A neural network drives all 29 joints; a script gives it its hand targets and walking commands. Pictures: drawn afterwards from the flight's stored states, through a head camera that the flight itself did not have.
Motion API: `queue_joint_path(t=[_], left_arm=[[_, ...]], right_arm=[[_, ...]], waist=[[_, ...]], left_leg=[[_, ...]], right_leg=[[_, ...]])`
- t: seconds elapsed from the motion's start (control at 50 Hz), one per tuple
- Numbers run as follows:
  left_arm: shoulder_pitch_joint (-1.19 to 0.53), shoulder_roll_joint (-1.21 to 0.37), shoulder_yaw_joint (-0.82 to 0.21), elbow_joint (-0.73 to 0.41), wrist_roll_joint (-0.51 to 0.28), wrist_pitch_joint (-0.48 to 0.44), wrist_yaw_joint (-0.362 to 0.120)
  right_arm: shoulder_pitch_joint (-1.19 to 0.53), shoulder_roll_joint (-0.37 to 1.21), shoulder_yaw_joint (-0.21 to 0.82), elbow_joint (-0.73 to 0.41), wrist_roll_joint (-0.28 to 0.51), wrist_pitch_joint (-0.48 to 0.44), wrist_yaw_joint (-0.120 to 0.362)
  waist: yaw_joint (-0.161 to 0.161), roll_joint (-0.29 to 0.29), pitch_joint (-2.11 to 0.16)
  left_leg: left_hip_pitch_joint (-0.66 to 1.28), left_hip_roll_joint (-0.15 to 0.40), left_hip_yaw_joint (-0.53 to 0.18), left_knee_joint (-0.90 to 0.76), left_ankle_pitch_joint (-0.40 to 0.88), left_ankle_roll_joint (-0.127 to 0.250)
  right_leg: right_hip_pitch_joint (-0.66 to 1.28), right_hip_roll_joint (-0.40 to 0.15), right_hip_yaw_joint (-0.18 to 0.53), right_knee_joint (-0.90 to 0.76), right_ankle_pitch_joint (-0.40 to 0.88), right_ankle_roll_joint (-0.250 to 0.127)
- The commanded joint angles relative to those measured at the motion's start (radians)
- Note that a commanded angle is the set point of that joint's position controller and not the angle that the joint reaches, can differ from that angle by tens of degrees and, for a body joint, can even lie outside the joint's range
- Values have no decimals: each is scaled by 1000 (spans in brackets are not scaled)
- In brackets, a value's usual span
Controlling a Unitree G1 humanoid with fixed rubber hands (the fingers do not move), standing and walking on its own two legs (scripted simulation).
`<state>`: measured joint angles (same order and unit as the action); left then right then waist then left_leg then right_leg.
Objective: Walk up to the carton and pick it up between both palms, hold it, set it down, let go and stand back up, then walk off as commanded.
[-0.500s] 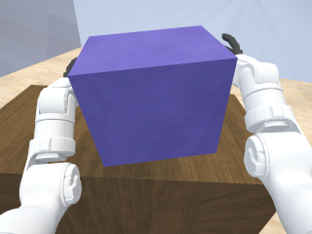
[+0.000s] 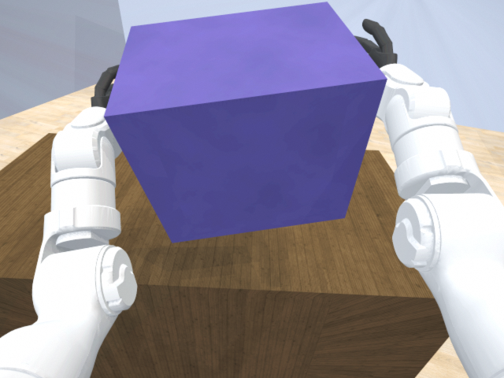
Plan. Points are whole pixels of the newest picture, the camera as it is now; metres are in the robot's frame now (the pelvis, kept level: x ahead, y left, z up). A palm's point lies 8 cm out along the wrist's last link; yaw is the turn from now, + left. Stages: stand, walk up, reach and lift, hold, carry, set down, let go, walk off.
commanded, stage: set down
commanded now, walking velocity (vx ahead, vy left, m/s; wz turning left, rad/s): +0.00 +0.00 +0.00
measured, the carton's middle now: (245, 129) +0.39 +0.03 +0.27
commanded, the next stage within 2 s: none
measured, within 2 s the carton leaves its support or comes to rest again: neither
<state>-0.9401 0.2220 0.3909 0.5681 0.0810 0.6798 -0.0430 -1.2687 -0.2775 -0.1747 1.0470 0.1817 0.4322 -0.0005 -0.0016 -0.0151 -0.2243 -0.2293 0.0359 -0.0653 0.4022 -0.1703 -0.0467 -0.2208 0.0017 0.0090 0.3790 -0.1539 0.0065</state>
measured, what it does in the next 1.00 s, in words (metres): stands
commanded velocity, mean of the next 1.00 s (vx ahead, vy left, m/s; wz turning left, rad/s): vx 0.00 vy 0.00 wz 0.00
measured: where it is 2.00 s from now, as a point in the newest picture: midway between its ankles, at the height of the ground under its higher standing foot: outside the picture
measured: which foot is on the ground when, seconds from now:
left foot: down 0.00-1.00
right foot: down 0.00-1.00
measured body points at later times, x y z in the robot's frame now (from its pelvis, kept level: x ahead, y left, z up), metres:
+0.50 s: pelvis +0.01 +0.00 +0.00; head -0.04 +0.01 +0.45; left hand +0.40 +0.22 +0.24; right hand +0.44 -0.17 +0.29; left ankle +0.03 +0.15 -0.74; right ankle +0.03 -0.13 -0.74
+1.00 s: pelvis +0.02 +0.00 +0.00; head -0.02 +0.01 +0.45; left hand +0.42 +0.21 +0.22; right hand +0.46 -0.17 +0.26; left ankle +0.03 +0.15 -0.74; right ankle +0.03 -0.13 -0.74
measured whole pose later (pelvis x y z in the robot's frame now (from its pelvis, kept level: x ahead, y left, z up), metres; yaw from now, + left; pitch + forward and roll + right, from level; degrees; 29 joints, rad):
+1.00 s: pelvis +0.02 +0.00 +0.00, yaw +0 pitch +0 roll +0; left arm -0.85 0.14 0.33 0.49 0.10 0.64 0.08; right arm -1.09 -0.27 -0.19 1.04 0.16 0.23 0.09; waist 0.00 -0.02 -0.10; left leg -0.20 0.04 -0.07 0.40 -0.19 -0.05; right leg -0.19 0.00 0.01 0.38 -0.18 0.01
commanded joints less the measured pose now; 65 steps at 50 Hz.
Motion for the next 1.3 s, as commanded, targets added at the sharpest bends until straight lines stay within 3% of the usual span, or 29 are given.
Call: queue_joint_path(t=[0.0, 0.06, 0.14, 0.2, 0.28, 0.34, 0.46, 0.52, 0.54, 0.6, 0.68, 0.74, 0.78, 0.88, 1.02, 1.14, 1.18, 1.28], left_arm=[[-767, -460, -217, -111, 23, -63, -163], [-776, -485, -250, -182, -5, -82, -133], [-707, -524, -329, -299, -35, -96, -85], [-684, -555, -390, -374, -70, -104, -57], [-675, -599, -463, -443, -101, -116, -29], [-662, -604, -481, -445, -119, -116, -23], [-652, -551, -354, -294, -53, -94, -35], [-657, -535, -322, -229, -34, -83, -38], [-662, -525, -316, -236, -22, -85, -36], [-671, -527, -319, -218, -21, -88, -32], [-675, -530, -303, -199, -5, -92, -19], [-665, -526, -312, -218, 2, -92, -3], [-643, -534, -314, -219, -3, -96, 0], [-576, -571, -362, -308, -20, -99, 16], [-524, -591, -386, -354, -30, -94, 27], [-527, -601, -380, -360, -15, -93, 39], [-523, -603, -381, -341, -20, -94, 37], [-527, -582, -341, -293, 1, -102, 38]], right_arm=[[-486, 453, 20, 6, -14, -92, 165], [-477, 499, 77, -36, 17, -127, 168], [-442, 480, 139, -118, 70, -162, 159], [-470, 497, 198, -238, 121, -189, 147], [-494, 506, 268, -340, 174, -207, 134], [-526, 514, 292, -406, 186, -209, 125], [-477, 441, 193, -210, 98, -187, 155], [-496, 410, 132, -162, 54, -189, 178], [-491, 413, 131, -147, 45, -192, 184], [-491, 394, 91, -137, 14, -201, 204], [-466, 389, 67, -103, -26, -208, 230], [-439, 381, 58, -64, -34, -212, 249], [-445, 406, 70, -114, -44, -217, 246], [-415, 409, 126, -182, 11, -231, 238], [-406, 388, 182, -241, 63, -240, 226], [-402, 364, 188, -207, 64, -243, 236], [-406, 351, 178, -210, 48, -245, 237], [-428, 356, 163, -194, 29, -253, 252]], waist=[[-58, 34, -82], [-29, 26, -151], [-27, 79, -270], [-12, 77, -414], [-18, 97, -462], [-17, 67, -434], [-6, 21, -218], [-1, 28, -152], [13, 25, -157], [5, 44, -159], [18, 31, -153], [28, 52, -158], [35, 33, -176], [47, 55, -279], [50, 65, -305], [65, 84, -305], [56, 67, -295], [84, 36, -283]], left_leg=[[-32, -43, 56, -224, -103, 20], [60, -60, 69, -183, 38, 5], [169, -61, 67, -122, 262, -23], [264, -60, 65, -61, 434, -35], [308, -60, 53, -22, 551, -52], [286, -64, 56, -25, 495, -36], [187, -61, 75, -111, 184, 2], [126, -52, 75, -154, 60, 6], [127, -49, 77, -156, 51, 8], [105, -45, 77, -172, -10, 7], [93, -37, 72, -184, -44, 10], [105, -37, 78, -182, -4, 1], [123, -37, 79, -172, 42, 0], [232, -33, 70, -107, 284, -23], [285, -37, 74, -62, 445, -34], [304, -33, 74, -51, 468, -44], [295, -28, 72, -56, 451, -42], [253, -33, 88, -80, 353, -22]], right_leg=[[307, 24, -71, -112, -87, 10], [291, 17, -71, -121, 3, 15], [323, 36, -82, -98, 156, 11], [349, 52, -81, -83, 277, 13], [358, 58, -77, -69, 382, 15], [355, 59, -73, -66, 380, 17], [261, 44, -78, -105, 114, 24], [215, 41, -86, -113, 0, 15], [217, 37, -82, -113, -6, 16], [188, 35, -94, -109, -56, 10], [171, 36, -103, -107, -74, 7], [176, 34, -105, -100, -33, 6], [176, 36, -106, -101, 8, 12], [189, 52, -107, -90, 157, 8], [207, 66, -106, -80, 274, 10], [185, 70, -103, -83, 269, 8], [171, 71, -106, -82, 263, 9], [172, 68, -102, -83, 222, 15]])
